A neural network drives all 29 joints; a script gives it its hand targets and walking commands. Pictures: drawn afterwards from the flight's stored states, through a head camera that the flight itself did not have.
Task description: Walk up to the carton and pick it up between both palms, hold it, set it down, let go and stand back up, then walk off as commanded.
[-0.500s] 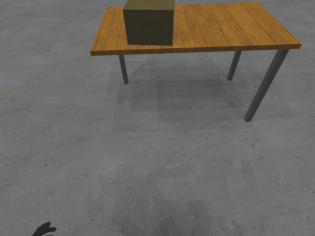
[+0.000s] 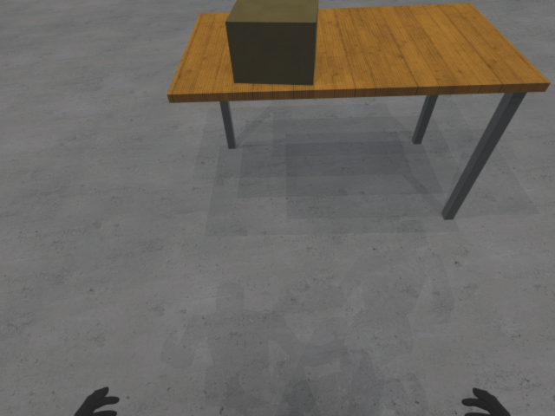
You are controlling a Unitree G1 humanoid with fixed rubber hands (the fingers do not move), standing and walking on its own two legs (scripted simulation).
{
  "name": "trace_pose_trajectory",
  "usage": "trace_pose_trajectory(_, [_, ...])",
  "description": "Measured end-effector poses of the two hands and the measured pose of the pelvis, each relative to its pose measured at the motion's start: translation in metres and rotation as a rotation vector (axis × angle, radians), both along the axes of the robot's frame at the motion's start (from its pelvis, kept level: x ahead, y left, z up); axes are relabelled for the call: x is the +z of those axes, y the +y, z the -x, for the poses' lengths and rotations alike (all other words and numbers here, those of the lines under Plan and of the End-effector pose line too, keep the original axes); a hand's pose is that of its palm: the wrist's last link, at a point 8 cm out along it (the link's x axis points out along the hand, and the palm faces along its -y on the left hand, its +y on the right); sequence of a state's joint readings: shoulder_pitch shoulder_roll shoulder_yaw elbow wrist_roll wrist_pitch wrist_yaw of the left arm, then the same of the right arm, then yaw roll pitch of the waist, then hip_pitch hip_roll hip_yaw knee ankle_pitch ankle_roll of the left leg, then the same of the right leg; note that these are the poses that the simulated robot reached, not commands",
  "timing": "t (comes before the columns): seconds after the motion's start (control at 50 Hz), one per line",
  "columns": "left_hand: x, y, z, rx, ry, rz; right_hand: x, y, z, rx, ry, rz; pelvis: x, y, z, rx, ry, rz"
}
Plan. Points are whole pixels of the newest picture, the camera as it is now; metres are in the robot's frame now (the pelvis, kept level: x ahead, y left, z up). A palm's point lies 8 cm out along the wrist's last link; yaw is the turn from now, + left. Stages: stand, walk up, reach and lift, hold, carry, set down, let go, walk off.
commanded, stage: walk off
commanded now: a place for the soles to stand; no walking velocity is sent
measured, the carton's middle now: (275, 42) +1.13 -0.01 +0.01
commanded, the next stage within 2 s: stand in 0.22 s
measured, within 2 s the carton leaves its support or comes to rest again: neither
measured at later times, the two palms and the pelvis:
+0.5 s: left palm out of the picture +0.11 +0.30 -0.10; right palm out of the picture +0.11 -0.30 -0.10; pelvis +0.00 +0.00 +0.01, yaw -1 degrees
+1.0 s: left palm out of the picture +0.08 +0.31 -0.10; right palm out of the picture +0.07 -0.30 -0.10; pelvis -0.01 +0.00 +0.01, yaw -2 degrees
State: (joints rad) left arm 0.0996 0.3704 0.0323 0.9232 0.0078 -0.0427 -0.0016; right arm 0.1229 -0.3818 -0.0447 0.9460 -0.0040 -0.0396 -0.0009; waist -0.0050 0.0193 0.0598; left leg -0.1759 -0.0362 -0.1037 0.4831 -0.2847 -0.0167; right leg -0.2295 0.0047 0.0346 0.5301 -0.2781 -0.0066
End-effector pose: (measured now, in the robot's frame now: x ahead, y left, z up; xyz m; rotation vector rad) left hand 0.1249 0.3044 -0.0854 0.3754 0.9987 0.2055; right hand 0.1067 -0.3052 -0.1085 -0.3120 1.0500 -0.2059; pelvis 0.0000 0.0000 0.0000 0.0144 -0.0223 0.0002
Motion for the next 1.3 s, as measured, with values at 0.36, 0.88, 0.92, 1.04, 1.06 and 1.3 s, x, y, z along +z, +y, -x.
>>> trace_pose_trajectory(0.36, [-0.007, 0.0, -0.003, 0.027, 0.047, 0.034, 0.005, 0.003, 0.003, -0.004, 0.056, 0.014, 0.006, 0.003, -0.005, -0.004, -0.01, 0.011])
trace_pose_trajectory(0.88, [-0.013, 0.007, 0.045, 0.059, 0.169, 0.029, 0.006, 0.003, 0.033, -0.026, 0.104, 0.01, 0.011, 0.004, 0.014, -0.028, -0.019, 0.015])
trace_pose_trajectory(0.92, [-0.013, 0.007, 0.045, 0.057, 0.172, 0.028, 0.005, 0.003, 0.037, -0.03, 0.113, 0.009, 0.011, 0.004, 0.014, -0.028, -0.018, 0.014])
trace_pose_trajectory(1.04, [-0.013, 0.006, 0.041, 0.049, 0.171, 0.027, 0.004, 0.002, 0.042, -0.038, 0.125, 0.009, 0.011, 0.004, 0.013, -0.03, -0.016, 0.014])
trace_pose_trajectory(1.06, [-0.013, 0.006, 0.04, 0.048, 0.17, 0.028, 0.004, 0.002, 0.042, -0.038, 0.125, 0.01, 0.011, 0.004, 0.012, -0.031, -0.016, 0.013])
trace_pose_trajectory(1.3, [-0.012, 0.004, 0.028, 0.032, 0.158, 0.026, 0.006, 0.0, 0.034, -0.038, 0.116, 0.015, 0.011, 0.004, 0.008, -0.034, -0.014, 0.013])
